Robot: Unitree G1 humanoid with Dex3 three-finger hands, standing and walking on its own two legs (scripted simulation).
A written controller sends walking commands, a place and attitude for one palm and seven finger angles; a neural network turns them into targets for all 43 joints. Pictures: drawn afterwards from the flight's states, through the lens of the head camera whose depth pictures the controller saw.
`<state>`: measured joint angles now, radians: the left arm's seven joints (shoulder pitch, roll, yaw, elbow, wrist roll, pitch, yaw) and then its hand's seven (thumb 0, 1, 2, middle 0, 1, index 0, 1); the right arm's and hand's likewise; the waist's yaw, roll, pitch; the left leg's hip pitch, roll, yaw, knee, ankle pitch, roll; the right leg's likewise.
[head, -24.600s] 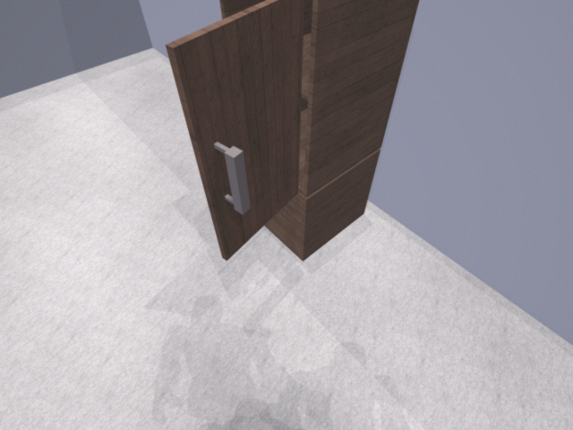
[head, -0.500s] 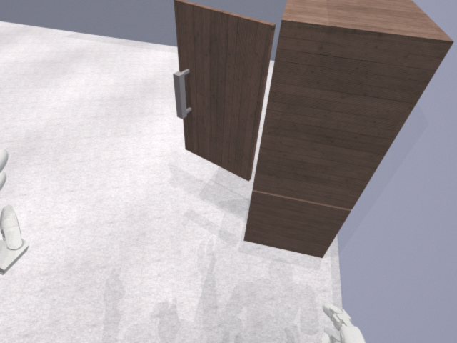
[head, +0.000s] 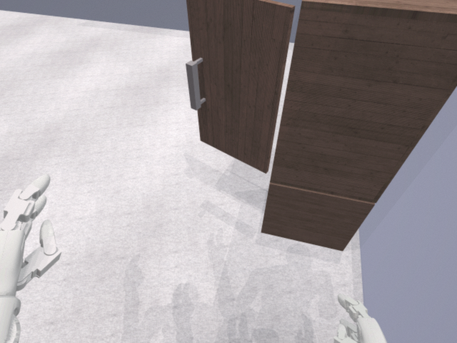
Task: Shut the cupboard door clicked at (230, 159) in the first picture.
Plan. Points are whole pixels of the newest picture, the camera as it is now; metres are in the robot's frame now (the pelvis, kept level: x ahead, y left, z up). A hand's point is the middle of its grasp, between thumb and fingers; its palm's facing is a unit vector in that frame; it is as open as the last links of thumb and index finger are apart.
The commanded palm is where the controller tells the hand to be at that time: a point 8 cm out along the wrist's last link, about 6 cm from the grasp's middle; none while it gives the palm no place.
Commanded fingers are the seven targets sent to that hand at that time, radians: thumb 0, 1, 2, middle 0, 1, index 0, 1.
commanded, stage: let the arm hang, fingers relaxed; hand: left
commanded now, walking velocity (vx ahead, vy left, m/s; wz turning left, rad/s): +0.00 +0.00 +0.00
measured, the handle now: (197, 84) +0.92 +0.17 -0.04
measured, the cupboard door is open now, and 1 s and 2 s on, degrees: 69 69 69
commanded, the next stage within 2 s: look to check the result in 1.04 s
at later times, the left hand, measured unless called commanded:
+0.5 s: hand out of the picture -0.10 +0.18 -0.17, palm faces +0.06 -0.98 -0.20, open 7.2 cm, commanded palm none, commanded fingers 0.00 0.90 0.90 -0.20 -0.30 -0.20 -0.30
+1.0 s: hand out of the picture -0.04 +0.15 -0.17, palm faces +0.06 -0.99 -0.15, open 7.4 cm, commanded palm none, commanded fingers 0.00 0.90 0.90 -0.20 -0.30 -0.20 -0.30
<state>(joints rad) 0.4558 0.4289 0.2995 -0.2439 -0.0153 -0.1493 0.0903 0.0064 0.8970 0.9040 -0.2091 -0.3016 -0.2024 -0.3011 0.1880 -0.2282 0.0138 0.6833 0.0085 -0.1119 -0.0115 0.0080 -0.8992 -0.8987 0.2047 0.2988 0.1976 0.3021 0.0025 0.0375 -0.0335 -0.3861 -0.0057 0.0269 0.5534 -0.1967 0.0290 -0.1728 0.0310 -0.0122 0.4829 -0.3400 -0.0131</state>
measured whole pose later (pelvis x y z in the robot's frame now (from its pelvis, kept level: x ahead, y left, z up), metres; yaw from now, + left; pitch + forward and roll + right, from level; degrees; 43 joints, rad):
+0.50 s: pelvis -0.02 +0.00 +0.01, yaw +1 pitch -1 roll -1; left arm 0.42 0.19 0.02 1.14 0.01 0.03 0.02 0.00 0.94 0.90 -0.21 -0.30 -0.20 -0.30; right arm 0.31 -0.17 0.01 1.10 -0.01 0.03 -0.03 0.01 -0.90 -0.90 0.20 0.30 0.19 0.30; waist 0.00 -0.01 0.06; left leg -0.29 -0.02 0.01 0.45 -0.14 0.04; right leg -0.08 0.02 -0.03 0.40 -0.30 -0.01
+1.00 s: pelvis -0.02 -0.01 +0.01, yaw +1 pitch -2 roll +0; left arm 0.35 0.11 0.01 1.12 0.01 0.01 0.03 0.00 0.91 0.90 -0.20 -0.30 -0.20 -0.30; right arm 0.32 -0.13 0.00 1.12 -0.02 0.01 -0.03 0.00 -0.91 -0.90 0.20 0.30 0.19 0.30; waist -0.01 -0.01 0.01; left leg -0.27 -0.03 0.02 0.42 -0.13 0.03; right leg -0.09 0.01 -0.02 0.43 -0.31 -0.02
